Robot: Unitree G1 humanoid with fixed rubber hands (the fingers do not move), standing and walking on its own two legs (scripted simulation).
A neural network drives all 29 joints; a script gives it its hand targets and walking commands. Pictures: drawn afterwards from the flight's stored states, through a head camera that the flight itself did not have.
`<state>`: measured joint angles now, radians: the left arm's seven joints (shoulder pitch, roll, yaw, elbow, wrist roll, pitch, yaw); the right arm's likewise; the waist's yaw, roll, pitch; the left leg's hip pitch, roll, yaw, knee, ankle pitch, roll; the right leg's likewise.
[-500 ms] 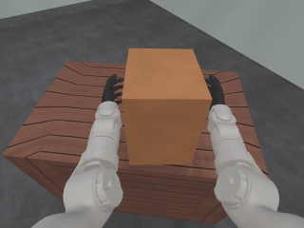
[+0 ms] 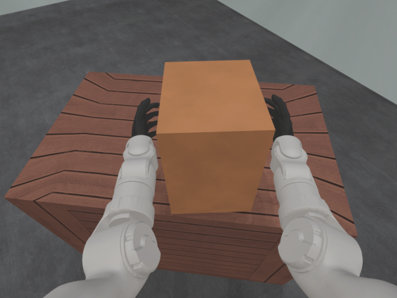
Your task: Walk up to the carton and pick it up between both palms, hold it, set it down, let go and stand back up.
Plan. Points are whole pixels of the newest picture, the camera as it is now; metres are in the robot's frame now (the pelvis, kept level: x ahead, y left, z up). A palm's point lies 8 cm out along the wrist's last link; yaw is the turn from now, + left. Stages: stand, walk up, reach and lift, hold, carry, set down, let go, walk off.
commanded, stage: set down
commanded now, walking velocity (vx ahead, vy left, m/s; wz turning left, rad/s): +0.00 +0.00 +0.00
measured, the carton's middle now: (209, 139) +0.47 +0.02 +0.03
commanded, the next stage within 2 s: none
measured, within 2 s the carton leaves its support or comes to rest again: rests again in 0.12 s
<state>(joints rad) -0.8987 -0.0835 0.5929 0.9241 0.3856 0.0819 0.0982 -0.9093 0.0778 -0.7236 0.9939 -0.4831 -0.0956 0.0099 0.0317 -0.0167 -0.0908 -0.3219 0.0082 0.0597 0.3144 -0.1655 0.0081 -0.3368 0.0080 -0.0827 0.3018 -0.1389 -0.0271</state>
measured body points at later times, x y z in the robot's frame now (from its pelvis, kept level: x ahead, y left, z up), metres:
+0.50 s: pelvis +0.01 +0.00 +0.00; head +0.05 +0.01 +0.45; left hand +0.43 +0.16 +0.09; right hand +0.44 -0.13 +0.09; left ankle -0.02 +0.11 -0.75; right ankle +0.00 -0.10 -0.75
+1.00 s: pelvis +0.01 +0.00 +0.00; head +0.06 +0.02 +0.45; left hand +0.43 +0.16 +0.08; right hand +0.44 -0.13 +0.09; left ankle -0.02 +0.11 -0.75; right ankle +0.00 -0.10 -0.75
